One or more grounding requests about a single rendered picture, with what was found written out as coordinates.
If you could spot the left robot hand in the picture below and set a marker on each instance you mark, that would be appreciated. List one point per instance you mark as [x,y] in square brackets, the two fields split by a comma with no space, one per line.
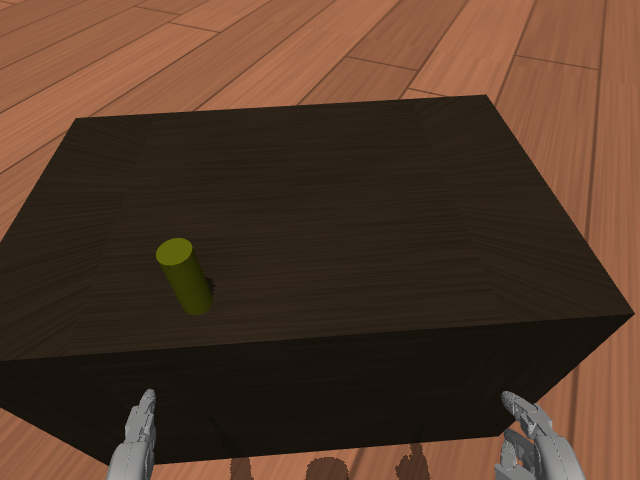
[134,458]

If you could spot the can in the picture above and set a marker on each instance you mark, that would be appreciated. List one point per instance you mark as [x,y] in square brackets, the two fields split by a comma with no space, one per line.
[180,265]

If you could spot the right robot hand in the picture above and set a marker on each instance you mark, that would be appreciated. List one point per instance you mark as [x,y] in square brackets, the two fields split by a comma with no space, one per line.
[551,457]

